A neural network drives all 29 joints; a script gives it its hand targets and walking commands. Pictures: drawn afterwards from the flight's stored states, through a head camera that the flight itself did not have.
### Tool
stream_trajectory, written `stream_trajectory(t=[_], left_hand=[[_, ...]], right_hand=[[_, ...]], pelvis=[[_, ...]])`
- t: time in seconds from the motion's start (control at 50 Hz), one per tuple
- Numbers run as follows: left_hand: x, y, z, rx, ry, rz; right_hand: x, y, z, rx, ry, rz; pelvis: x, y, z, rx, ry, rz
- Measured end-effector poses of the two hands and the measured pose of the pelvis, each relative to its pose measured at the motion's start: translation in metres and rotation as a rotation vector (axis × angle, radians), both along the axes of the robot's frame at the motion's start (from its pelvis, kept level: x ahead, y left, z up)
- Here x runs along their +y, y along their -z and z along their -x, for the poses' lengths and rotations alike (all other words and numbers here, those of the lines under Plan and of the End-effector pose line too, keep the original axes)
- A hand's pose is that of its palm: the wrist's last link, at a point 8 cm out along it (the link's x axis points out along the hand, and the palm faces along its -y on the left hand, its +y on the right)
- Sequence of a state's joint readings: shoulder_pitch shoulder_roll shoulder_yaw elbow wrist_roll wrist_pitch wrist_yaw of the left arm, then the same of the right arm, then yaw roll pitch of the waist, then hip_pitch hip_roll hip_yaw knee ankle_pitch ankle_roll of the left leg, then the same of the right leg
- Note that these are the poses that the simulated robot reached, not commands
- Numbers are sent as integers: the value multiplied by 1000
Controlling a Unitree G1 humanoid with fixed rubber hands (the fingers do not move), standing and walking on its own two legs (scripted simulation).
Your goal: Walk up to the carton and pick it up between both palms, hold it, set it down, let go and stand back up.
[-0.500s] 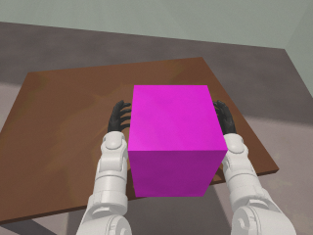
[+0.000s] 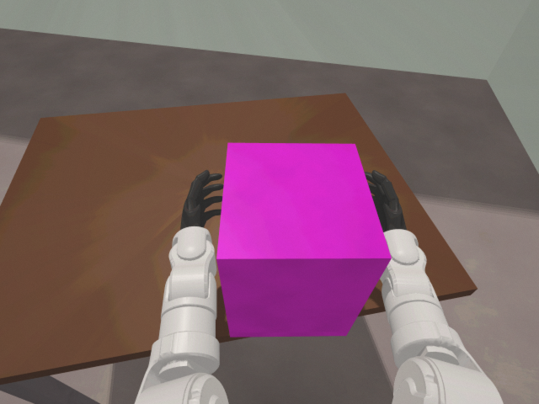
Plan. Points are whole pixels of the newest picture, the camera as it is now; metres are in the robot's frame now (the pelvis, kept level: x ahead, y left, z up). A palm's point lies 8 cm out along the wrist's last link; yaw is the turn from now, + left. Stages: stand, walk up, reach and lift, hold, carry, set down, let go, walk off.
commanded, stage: set down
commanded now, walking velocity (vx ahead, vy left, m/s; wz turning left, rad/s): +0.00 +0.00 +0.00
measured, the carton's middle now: (290, 244) +0.38 +0.00 +0.03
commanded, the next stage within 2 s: none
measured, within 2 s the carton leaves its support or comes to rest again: neither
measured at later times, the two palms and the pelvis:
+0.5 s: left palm (196, 229) +0.39 +0.15 +0.05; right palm (380, 232) +0.39 -0.15 +0.05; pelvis +0.00 +0.00 -0.01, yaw -2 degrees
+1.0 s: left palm (170, 205) +0.39 +0.18 +0.10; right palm (425, 198) +0.41 -0.21 +0.11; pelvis -0.02 +0.00 -0.01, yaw -1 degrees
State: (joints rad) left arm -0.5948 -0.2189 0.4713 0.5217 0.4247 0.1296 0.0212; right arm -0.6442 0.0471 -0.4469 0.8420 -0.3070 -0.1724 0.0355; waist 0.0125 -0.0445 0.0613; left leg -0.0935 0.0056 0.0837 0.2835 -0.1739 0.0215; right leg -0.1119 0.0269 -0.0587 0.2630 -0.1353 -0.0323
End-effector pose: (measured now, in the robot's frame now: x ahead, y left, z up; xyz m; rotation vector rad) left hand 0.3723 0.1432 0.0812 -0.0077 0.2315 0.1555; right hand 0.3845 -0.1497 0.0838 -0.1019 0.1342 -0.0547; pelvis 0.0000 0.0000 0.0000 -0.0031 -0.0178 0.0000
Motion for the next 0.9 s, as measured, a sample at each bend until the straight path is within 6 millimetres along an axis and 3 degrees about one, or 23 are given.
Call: stream_trajectory(t=[0.32, 0.48, 0.54, 0.68, 0.9], left_hand=[[1, 4, -2, -12, 9, -42], [5, 32, -13, 59, -5, -48], [7, 34, -18, 47, -14, -39], [21, 31, -18, 35, -24, -38], [43, 8, -15, 4, -38, -26]], right_hand=[[-1, 2, 0, -12, -3, 1], [-1, 36, -7, 143, -7, -34], [0, 39, -15, 146, 2, -51], [-6, 25, -29, 111, -2, -55], [-43, -8, -30, 99, 24, -51]], pelvis=[[2, 0, 0, -1, 14, 0], [3, 4, 3, 101, 38, 6], [4, 7, 4, 151, 39, 12], [6, 10, 2, 187, 31, 21], [-1, 10, 10, 173, 14, 17]])
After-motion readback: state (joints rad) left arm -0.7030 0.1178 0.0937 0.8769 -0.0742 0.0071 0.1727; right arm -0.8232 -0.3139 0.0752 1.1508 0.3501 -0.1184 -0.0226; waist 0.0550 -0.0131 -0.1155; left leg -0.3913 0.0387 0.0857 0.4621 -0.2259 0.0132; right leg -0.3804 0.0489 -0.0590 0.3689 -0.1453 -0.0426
